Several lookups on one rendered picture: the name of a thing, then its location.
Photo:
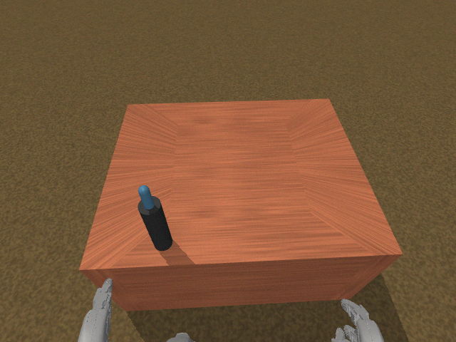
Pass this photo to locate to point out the right robot hand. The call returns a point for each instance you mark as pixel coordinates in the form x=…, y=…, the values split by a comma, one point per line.
x=366, y=330

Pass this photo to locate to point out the left robot hand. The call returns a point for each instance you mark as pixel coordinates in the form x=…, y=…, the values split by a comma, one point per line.
x=96, y=324

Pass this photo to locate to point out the bottle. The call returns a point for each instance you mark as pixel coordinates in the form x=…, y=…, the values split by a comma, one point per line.
x=152, y=214

